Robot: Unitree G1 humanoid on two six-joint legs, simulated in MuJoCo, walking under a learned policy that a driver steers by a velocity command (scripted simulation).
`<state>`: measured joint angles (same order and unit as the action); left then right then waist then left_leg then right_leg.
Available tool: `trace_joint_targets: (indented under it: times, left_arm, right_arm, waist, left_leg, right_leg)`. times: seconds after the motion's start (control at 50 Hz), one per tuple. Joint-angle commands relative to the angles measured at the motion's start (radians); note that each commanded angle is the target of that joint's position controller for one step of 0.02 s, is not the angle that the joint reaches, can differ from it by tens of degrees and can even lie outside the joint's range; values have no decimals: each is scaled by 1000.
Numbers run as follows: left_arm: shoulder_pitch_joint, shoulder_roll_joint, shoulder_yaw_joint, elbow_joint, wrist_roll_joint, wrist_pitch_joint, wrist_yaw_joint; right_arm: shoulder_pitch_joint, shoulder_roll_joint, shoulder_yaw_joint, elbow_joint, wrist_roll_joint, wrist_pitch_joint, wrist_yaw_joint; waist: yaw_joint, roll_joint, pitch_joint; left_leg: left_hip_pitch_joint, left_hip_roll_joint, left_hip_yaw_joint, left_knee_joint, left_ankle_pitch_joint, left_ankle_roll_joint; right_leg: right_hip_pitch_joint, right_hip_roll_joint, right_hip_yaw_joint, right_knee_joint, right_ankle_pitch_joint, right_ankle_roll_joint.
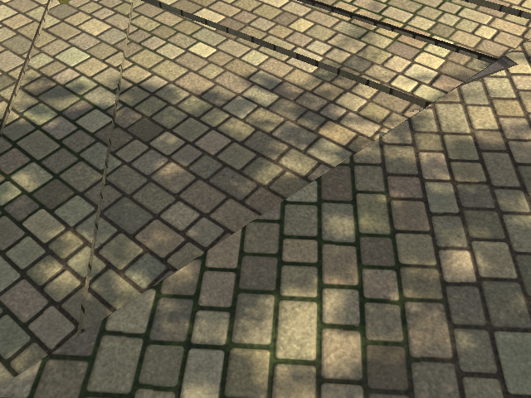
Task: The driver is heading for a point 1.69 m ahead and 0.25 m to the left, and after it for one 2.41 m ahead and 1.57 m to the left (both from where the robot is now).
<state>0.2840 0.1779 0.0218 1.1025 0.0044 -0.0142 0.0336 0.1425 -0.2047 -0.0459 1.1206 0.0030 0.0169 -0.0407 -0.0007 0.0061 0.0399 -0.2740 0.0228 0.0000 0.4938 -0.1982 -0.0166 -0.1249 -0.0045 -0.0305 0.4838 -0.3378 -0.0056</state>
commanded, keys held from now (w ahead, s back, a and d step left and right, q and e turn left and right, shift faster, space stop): no key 0.16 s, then w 0.84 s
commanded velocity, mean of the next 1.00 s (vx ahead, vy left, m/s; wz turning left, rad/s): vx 0.30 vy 0.00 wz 0.00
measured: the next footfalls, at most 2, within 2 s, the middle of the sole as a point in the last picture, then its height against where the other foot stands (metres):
right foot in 0.92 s outside the picture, level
left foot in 1.50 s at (230, 289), level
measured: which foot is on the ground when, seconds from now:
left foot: down 0.00-0.92, up 0.94-1.00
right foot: down 0.00-0.42, up 0.44-0.90, down 0.92-1.00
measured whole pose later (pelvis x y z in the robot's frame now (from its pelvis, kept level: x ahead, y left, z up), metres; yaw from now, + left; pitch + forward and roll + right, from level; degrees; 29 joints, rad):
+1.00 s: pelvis +0.34 -0.01 -0.02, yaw +0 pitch +1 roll +0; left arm 0.03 0.23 0.06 0.90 -0.02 -0.10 -0.04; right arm 0.40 -0.22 -0.04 1.08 0.03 -0.08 0.00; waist -0.03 0.00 0.06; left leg -0.13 0.00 -0.05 1.05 -0.50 0.03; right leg -0.48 0.02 -0.08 0.60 -0.14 -0.08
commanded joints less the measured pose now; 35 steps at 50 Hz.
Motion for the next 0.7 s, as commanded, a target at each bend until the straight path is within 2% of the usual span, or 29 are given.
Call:
trace_joint_targets:
  times: [0.02, 0.16, 0.18, 0.2, 0.22, 0.24, 0.26, 0.28, 0.3, 0.32, 0.34, 0.36, 0.38, 0.4, 0.42, 0.44, 0.46, 0.48, 0.5, 0.52, 0.54, 0.56, 0.58, 0.64, 0.7]
  left_arm:
    - [72, 90, 13, -11, 0, -5, 3]
    - [95, 84, 9, -8, -1, -6, 4]
    - [118, 80, 10, 3, -2, -4, 6]
    - [127, 99, 17, 4, -9, -1, 8]
    - [120, 131, 27, -7, -14, 1, 12]
    - [139, 154, 35, -15, -20, -2, 14]
    - [158, 189, 48, -19, -27, -10, 14]
    - [156, 212, 59, -23, -31, -21, 14]
    - [147, 198, 59, -30, -27, -33, 13]
    - [139, 181, 57, -37, -24, -44, 10]
    - [124, 173, 57, -46, -29, -50, 5]
    - [98, 173, 58, -54, -36, -51, 1]
    - [67, 176, 58, -62, -42, -47, -4]
    - [67, 177, 57, -67, -39, -45, -9]
    - [41, 173, 53, -79, -35, -50, -11]
    - [14, 112, 36, -111, -26, -58, -13]
    - [10, 58, 25, -146, -35, -77, -10]
    - [-5, 95, 36, -152, -60, -91, -15]
    - [-22, 110, 38, -156, -64, -99, -23]
    - [-28, 118, 44, -149, -54, -104, -23]
    - [-37, 134, 55, -150, -43, -103, -20]
    - [-36, 145, 64, -146, -37, -97, -24]
    - [-36, 132, 65, -144, -36, -89, -29]
    - [-131, 96, 59, -181, -28, -72, -33]
    - [-276, 76, 45, -237, -29, -72, -39]
  right_arm:
    - [13, -97, -14, -20, 0, -6, -3]
    - [29, -92, -10, -9, 0, -6, -4]
    - [46, -81, -8, 1, 0, -5, -5]
    - [49, -84, -10, 3, 4, -4, -5]
    - [46, -90, -14, 0, 9, -7, -5]
    - [16, -89, -15, -17, 8, -16, -3]
    - [-21, -73, -11, -39, 11, -32, 5]
    - [-43, -58, -7, -56, 14, -50, 14]
    - [-53, -59, -9, -65, 21, -65, 23]
    - [-55, -63, -10, -75, 28, -78, 31]
    - [-47, -66, -11, -80, 35, -90, 38]
    - [-21, -65, -14, -75, 38, -100, 42]
    - [50, -60, -19, -44, 37, -106, 45]
    - [152, -69, -32, 3, 32, -104, 46]
    - [273, -94, -48, 37, 27, -101, 46]
    - [410, -193, -73, 52, 24, -104, 39]
    - [483, -225, -65, 56, 12, -119, 54]
    - [382, -172, -41, 36, 6, -135, 53]
    - [290, -124, -25, 3, 9, -143, 57]
    - [227, -107, -14, -19, 6, -144, 64]
    - [197, -99, -7, -33, 2, -143, 68]
    - [207, -73, 3, -31, -1, -136, 66]
    - [241, -70, 6, -25, -4, -131, 61]
    - [304, -112, 4, -18, -9, -123, 39]
    - [308, -128, 3, -37, -11, -115, 25]
  waist:
    - [-1, -13, 0]
    - [-2, -10, 8]
    - [0, -18, -12]
    - [3, -39, 7]
    - [8, -76, 40]
    - [26, -109, 80]
    - [42, -165, 118]
    - [47, -193, 157]
    - [42, -183, 178]
    - [35, -172, 186]
    - [22, -157, 179]
    - [-1, -138, 161]
    - [-40, -121, 129]
    - [-71, -105, 83]
    - [-124, -57, 36]
    - [-163, 204, -21]
    - [-156, 328, -90]
    - [-98, 189, -20]
    - [-67, 115, 36]
    - [-41, 63, 52]
    - [-25, 57, 65]
    - [-17, 68, 58]
    - [-18, 80, 50]
    - [-27, 52, 62]
    - [-51, 56, 88]
  left_leg:
    - [121, 19, -17, -44, 165, 42]
    - [115, 18, -17, -48, 148, 40]
    - [120, 1, 2, -40, 41, 40]
    - [90, -28, 32, -5, -115, 41]
    - [25, -57, 65, 47, -266, 43]
    - [-66, -67, 82, 116, -319, 46]
    - [-155, -62, 96, 217, -271, 50]
    - [-214, -16, 61, 305, -224, 65]
    - [-286, 19, 33, 362, -245, 79]
    - [-337, 44, 13, 372, -287, 93]
    - [-333, 57, 8, 311, -302, 104]
    - [-247, 47, 32, 199, -272, 110]
    - [-64, 4, 91, 77, -169, 105]
    - [127, -56, 135, 41, -69, 86]
    - [276, -40, 77, 13, -53, 93]
    - [415, 188, -292, -158, -157, 180]
    - [481, 363, -725, -333, -260, 308]
    - [419, 395, -715, -323, -334, 311]
    - [357, 352, -572, -315, -313, 269]
    - [305, 302, -445, -328, -231, 231]
    - [264, 260, -341, -338, -113, 203]
    - [243, 216, -251, -343, -9, 179]
    - [239, 197, -198, -345, 85, 174]
    - [251, 194, -133, -363, 260, 196]
    - [213, 174, -75, -391, 267, 191]
  right_leg:
    - [-146, -35, 29, -121, 133, -15]
    - [-152, -33, 27, -126, 112, -15]
    - [-144, -28, 25, -140, 3, -22]
    - [-158, -32, 42, -155, -151, -42]
    - [-170, -60, 90, -181, -315, -76]
    - [-167, -122, 177, -234, -449, -117]
    - [-143, -219, 303, -299, -521, -168]
    - [-144, -307, 408, -335, -515, -216]
    - [-109, -347, 446, -341, -454, -237]
    - [-64, -353, 438, -327, -373, -234]
    - [-34, -336, 396, -303, -302, -214]
    - [-51, -297, 325, -272, -243, -184]
    - [-130, -241, 238, -225, -188, -155]
    - [-214, -188, 180, -153, -106, -138]
    - [-290, -137, 110, 7, 69, -109]
    - [-457, -20, -33, 397, 67, -33]
    - [-615, 68, 47, 669, -216, -24]
    - [-706, -6, 134, 820, -176, -53]
    - [-735, -57, 132, 842, -67, -81]
    - [-717, -95, 114, 801, 33, -93]
    - [-683, -122, 102, 731, 101, -94]
    - [-636, -133, 85, 684, 138, -88]
    - [-614, -134, 66, 649, 159, -78]
    - [-661, -132, 34, 531, 225, -35]
    - [-629, -107, 9, 306, 333, -16]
